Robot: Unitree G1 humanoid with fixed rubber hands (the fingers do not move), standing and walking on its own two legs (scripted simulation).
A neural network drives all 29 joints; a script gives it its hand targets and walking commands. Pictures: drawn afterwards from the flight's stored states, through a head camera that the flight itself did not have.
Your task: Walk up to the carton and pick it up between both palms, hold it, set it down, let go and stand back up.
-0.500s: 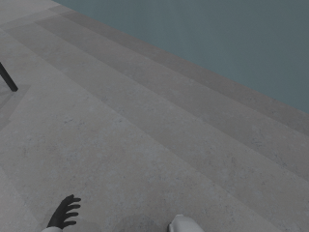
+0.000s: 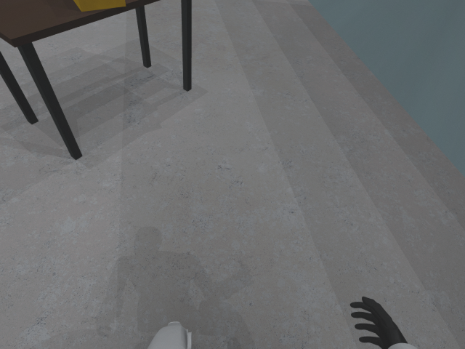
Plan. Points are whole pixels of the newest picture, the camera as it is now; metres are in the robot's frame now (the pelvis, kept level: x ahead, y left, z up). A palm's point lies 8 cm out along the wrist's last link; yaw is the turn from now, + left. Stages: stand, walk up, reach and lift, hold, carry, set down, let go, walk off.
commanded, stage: walk up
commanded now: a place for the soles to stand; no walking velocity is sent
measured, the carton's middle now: out of the picture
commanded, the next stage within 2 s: none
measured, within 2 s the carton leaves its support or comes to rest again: neither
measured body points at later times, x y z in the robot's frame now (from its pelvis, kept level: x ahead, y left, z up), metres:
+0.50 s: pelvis +0.25 -0.03 +0.00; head +0.25 -0.04 +0.45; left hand +0.28 +0.26 -0.09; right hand +0.38 -0.29 -0.12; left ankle +0.18 +0.08 -0.62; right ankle +0.33 -0.14 -0.70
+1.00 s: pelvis +0.45 +0.05 +0.01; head +0.44 +0.10 +0.46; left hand +0.40 +0.32 -0.12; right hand +0.65 -0.13 -0.08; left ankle +0.40 +0.15 -0.70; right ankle +0.60 -0.04 -0.65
